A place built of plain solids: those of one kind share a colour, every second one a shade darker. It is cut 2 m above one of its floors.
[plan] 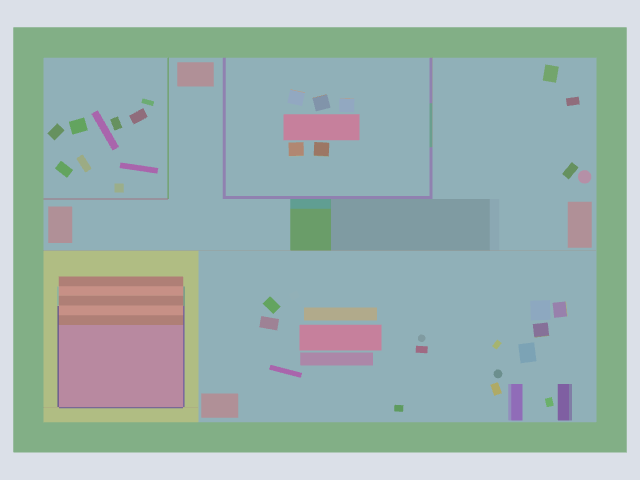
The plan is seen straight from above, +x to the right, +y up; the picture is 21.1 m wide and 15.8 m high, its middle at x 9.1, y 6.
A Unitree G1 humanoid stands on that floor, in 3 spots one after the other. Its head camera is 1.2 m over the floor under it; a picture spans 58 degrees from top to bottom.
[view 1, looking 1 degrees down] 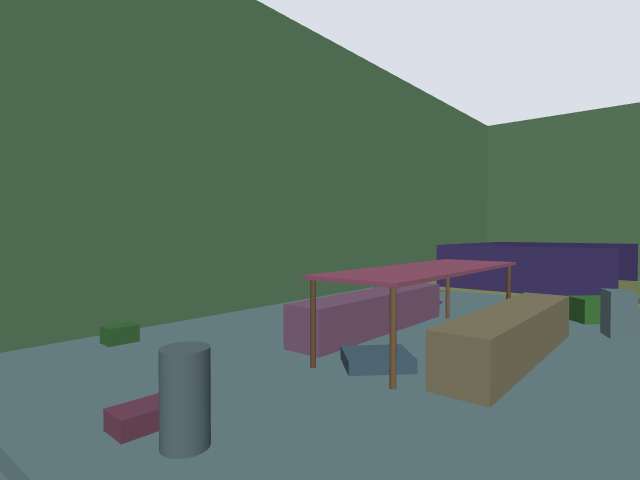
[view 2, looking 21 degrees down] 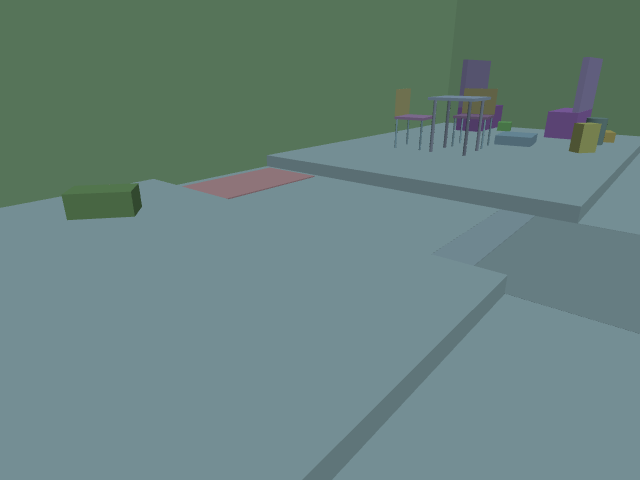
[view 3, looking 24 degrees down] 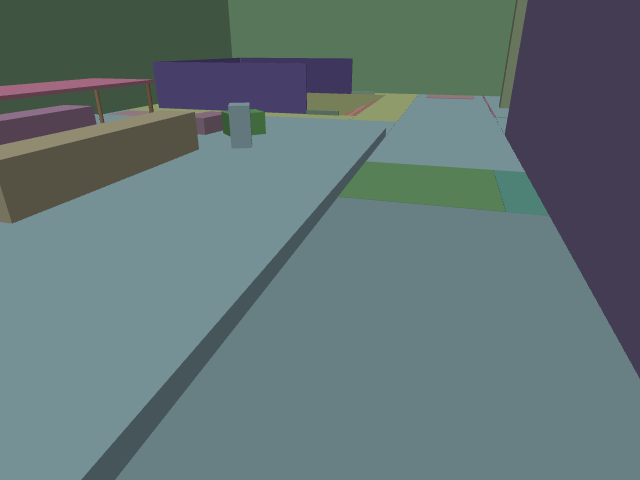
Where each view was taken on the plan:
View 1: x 13.67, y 4.68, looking -140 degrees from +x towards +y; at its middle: wall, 7.28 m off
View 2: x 13.78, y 9.77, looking -50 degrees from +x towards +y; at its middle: floor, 3.01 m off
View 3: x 12.99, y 6.50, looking -164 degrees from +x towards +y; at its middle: floor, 2.95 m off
